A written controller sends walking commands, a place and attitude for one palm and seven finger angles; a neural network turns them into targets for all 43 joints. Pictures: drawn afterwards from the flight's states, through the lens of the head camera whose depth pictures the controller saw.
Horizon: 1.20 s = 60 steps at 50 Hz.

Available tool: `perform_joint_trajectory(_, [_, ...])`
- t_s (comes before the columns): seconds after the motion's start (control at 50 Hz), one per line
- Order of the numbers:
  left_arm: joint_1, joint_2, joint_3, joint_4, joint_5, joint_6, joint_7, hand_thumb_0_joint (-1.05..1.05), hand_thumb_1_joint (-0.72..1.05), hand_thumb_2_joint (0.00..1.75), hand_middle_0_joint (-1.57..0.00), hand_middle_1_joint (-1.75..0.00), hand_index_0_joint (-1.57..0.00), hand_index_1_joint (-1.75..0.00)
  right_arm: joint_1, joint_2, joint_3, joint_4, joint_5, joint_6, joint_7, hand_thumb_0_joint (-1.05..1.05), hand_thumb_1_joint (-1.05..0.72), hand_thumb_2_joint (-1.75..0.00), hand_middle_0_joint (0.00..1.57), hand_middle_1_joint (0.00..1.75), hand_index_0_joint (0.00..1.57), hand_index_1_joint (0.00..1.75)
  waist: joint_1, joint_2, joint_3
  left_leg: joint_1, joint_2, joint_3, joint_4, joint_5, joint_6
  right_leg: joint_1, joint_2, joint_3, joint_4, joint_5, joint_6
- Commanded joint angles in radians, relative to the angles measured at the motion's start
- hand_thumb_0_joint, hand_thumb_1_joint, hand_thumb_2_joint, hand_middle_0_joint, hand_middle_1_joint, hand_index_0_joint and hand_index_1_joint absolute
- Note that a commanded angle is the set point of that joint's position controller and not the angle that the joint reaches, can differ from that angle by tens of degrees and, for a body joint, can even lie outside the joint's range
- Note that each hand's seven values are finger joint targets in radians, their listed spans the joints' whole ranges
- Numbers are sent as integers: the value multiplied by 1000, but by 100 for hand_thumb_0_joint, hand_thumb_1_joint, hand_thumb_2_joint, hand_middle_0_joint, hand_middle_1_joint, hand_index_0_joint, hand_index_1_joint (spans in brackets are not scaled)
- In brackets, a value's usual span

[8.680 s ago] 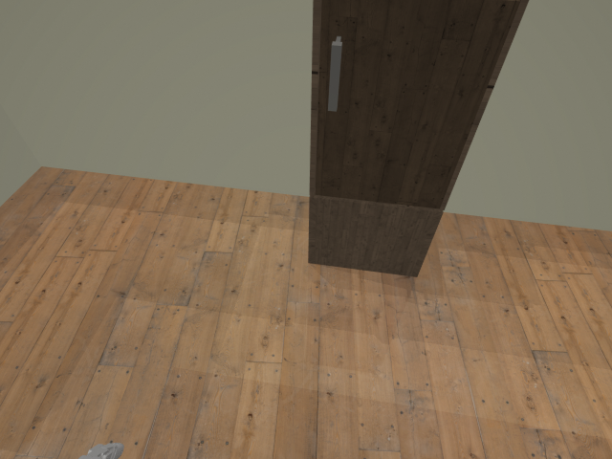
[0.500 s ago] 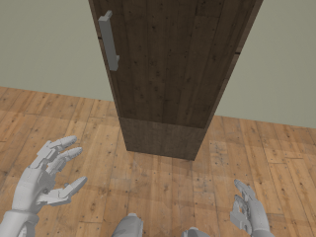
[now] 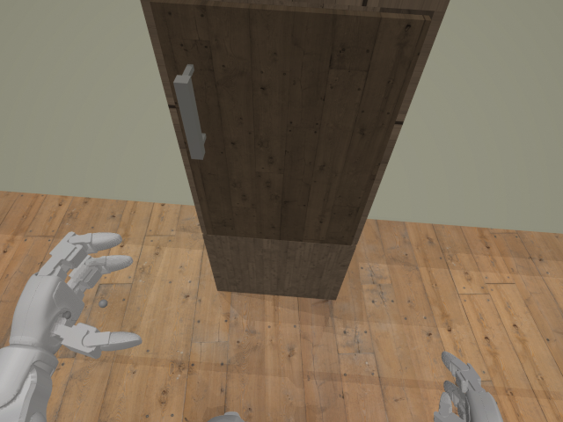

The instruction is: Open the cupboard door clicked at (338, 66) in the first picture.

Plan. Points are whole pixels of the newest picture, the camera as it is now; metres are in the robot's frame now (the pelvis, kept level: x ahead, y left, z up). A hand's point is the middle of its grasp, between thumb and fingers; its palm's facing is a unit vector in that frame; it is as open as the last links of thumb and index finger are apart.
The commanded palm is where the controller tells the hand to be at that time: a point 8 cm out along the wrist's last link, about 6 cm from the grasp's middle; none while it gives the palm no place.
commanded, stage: raise the hand with hooked fingers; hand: left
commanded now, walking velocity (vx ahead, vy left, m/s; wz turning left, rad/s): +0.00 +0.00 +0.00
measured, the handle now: (193, 114) +0.59 +0.20 +0.10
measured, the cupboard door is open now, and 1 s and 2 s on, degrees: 0 0 0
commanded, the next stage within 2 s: move the hooked fingers beside the handle in 0.96 s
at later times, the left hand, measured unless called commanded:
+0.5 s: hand (53, 243) +0.29 +0.30 +0.12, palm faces +0.02 -1.00 -0.04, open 14.0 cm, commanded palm +0.26 +0.34 +0.12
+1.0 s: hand (73, 245) +0.29 +0.28 +0.12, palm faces +0.01 -1.00 -0.03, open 14.0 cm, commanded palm +0.27 +0.32 +0.12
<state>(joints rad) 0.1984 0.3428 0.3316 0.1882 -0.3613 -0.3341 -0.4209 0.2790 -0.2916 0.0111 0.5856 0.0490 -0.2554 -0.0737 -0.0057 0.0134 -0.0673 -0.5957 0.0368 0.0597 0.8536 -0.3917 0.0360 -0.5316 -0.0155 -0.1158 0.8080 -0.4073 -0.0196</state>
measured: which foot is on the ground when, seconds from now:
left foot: down 0.00-1.00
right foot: down 0.00-1.00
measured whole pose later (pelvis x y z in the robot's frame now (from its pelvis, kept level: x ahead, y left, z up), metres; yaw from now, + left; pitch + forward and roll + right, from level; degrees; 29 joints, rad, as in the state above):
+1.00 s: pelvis +0.01 +0.00 +0.02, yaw +0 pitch +4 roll -2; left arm -0.08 0.43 0.43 0.41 -0.35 -0.16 -0.51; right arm 0.28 -0.28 0.06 0.58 0.05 -0.20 -0.09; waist 0.01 0.03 -0.05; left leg -0.44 0.03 0.07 0.70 -0.33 0.04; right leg -0.38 -0.01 -0.11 0.64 -0.34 -0.01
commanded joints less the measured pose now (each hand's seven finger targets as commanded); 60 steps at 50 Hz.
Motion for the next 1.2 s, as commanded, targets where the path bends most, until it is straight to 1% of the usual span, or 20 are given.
perform_joint_trajectory(0.0, [-179, 234, 116, -186, -17, -15, -2, 0, -45, 32, -30, -117, -30, -117, -52, -125, -40, -150, 3, -53, -7, 0, -90, -90, 20, 30, 20, 30, 18, 94, -177, 203, -22, -96, -174, 236, -12, 71, 37, 45, -126, 209, -7])
perform_joint_trajectory(0.08, [-243, 231, 110, -161, -14, 32, -16, 0, -50, 30, -30, -120, -30, -120, -59, -124, -33, -152, 6, -44, -10, 0, -90, -90, 20, 30, 20, 30, 10, 71, -168, 237, -17, -107, -198, 243, -16, 68, 38, 32, -145, 217, -4])
perform_joint_trajectory(0.2, [-395, 288, 133, -117, -4, 80, -43, 0, -50, 30, -30, -120, -30, -120, -63, -129, -19, -151, 4, -29, -21, 0, -90, -90, 20, 30, 20, 30, 12, 90, -162, 282, -14, -126, -231, 251, -24, 86, 43, 30, -167, 210, -16])
perform_joint_trajectory(0.24, [-427, 298, 138, -110, 0, 87, -52, 0, -50, 30, -30, -120, -30, -120, -62, -127, -18, -149, 4, -27, -25, 0, -90, -90, 20, 30, 20, 30, 10, 94, -195, 319, -10, -135, -243, 268, -27, 88, 41, 28, -173, 212, -13])
perform_joint_trajectory(0.3, [-460, 328, 162, -92, -2, 98, -62, 0, -50, 30, -30, -120, -30, -120, -62, -129, -15, -148, 2, -25, -27, 0, -90, -90, 20, 30, 20, 30, 20, 103, -202, 343, -11, -137, -249, 318, -31, 112, 42, 30, -184, 241, -19])
perform_joint_trajectory(0.34, [-490, 332, 160, -61, -2, 112, -72, 0, -50, 30, -30, -120, -30, -120, -63, -129, -12, -145, 5, -19, -29, 0, -90, -90, 20, 30, 20, 30, 14, 103, -196, 348, -7, -140, -261, 307, -32, 106, 41, 28, -193, 233, -16])
perform_joint_trajectory(0.44, [-565, 375, 181, 9, -3, 140, -92, 0, -50, 30, -30, -120, -30, -120, -60, -137, -11, -143, 9, -8, -35, 0, -90, -90, 20, 30, 20, 30, 12, 76, -179, 346, -11, -139, -285, 272, -28, 122, 40, 30, -221, 220, -17])
perform_joint_trajectory(0.48, [-521, 338, 159, 45, -4, 151, -101, 0, -50, 30, -30, -120, -30, -120, -58, -135, -13, -148, 9, -8, -32, 0, -90, -90, 20, 30, 20, 30, 16, 76, -176, 344, -13, -136, -283, 276, -26, 119, 38, 30, -223, 223, -16])
perform_joint_trajectory(0.54, [-498, 345, 166, 31, -10, 148, -111, 0, -50, 30, -30, -120, -30, -120, -50, -140, -20, -156, 8, -6, -20, 0, -90, -90, 20, 30, 20, 30, 23, 61, -199, 346, -17, -125, -275, 319, -23, 140, 40, 35, -224, 262, -16])
perform_joint_trajectory(0.68, [-520, 374, 201, -36, -6, 106, -76, 0, -50, 30, -30, -120, -30, -120, -46, -135, -26, -155, 4, -4, -16, 0, -90, -90, 20, 30, 20, 30, 22, 99, -205, 358, -16, -116, -280, 302, -22, 141, 42, 40, -227, 249, -16])
perform_joint_trajectory(0.7, [-529, 394, 212, -32, -4, 106, -73, 0, -50, 30, -30, -120, -30, -120, -42, -137, -21, -155, 0, -2, -15, 0, -90, -90, 20, 30, 20, 30, 25, 104, -191, 344, -18, -113, -280, 295, -22, 149, 46, 44, -228, 249, -21])
perform_joint_trajectory(0.74, [-528, 381, 208, -32, -4, 103, -71, 0, -50, 30, -30, -120, -30, -120, -44, -134, -23, -152, 3, -1, -18, 0, -90, -90, 20, 30, 20, 30, 19, 112, -200, 349, -19, -107, -280, 289, -19, 149, 42, 47, -233, 254, -17])
perform_joint_trajectory(0.8, [-527, 362, 188, -6, -6, 108, -78, 0, -50, 30, -30, -120, -30, -120, -44, -135, -22, -149, 5, 1, -22, 0, -90, -90, 20, 30, 20, 30, 14, 76, -181, 329, -21, -101, -276, 271, -14, 159, 43, 50, -238, 250, -17])
perform_joint_trajectory(0.86, [-531, 358, 178, -9, -2, 109, -85, 0, -50, 30, -30, -120, -30, -120, -49, -131, -22, -147, 8, 0, -25, 0, -90, -90, 20, 30, 20, 30, 11, 114, -189, 338, -24, -97, -273, 271, -13, 151, 39, 52, -239, 256, -15])
perform_joint_trajectory(0.92, [-520, 370, 195, 10, -12, 110, -89, 0, -50, 30, -30, -120, -30, -120, -48, -134, -22, -148, 8, 0, -25, 0, -90, -90, 20, 30, 20, 30, 12, 57, -192, 323, -26, -93, -265, 285, -9, 166, 40, 57, -238, 282, -12])
perform_joint_trajectory(1.0, [-523, 361, 188, 40, -18, 113, -96, 0, -50, 30, -30, -120, -30, -120, -51, -134, -20, -146, 8, 2, -26, 0, -90, -90, 20, 30, 20, 30, 12, 40, -174, 298, -30, -84, -254, 269, -7, 170, 37, 66, -239, 280, -11])
perform_joint_trajectory(1.02, [-529, 358, 182, 29, -14, 111, -98, 0, -50, 30, -30, -120, -30, -120, -54, -132, -21, -147, 10, 2, -25, 0, -90, -90, 20, 30, 20, 30, 11, 72, -187, 304, -31, -80, -252, 276, -7, 170, 34, 68, -236, 290, -9])
perform_joint_trajectory(1.1, [-655, 411, 201, 95, -6, 104, -94, 0, -50, 30, -30, -120, -30, -120, -41, -140, -18, -124, 9, 14, -36, 0, -90, -90, 20, 30, 20, 30, -14, 26, -140, 261, -31, -77, -238, 225, -5, 139, 32, 85, -245, 245, -3])
perform_joint_trajectory(1.14, [-717, 395, 177, 123, -1, 90, -103, 0, -50, 30, -30, -120, -30, -120, -41, -136, -17, -120, 11, 15, -39, 0, -90, -90, 20, 30, 20, 30, -21, 52, -173, 272, -34, -75, -235, 211, -3, 136, 28, 93, -243, 232, -2])
perform_joint_trajectory(1.18, [-746, 407, 174, 143, 10, 74, -105, 0, -50, 30, -30, -120, -30, -120, -36, -137, -18, -114, 12, 16, -43, 0, -90, -90, 20, 30, 20, 30, -19, 80, -206, 289, -34, -78, -230, 222, -3, 136, 26, 90, -236, 238, -5])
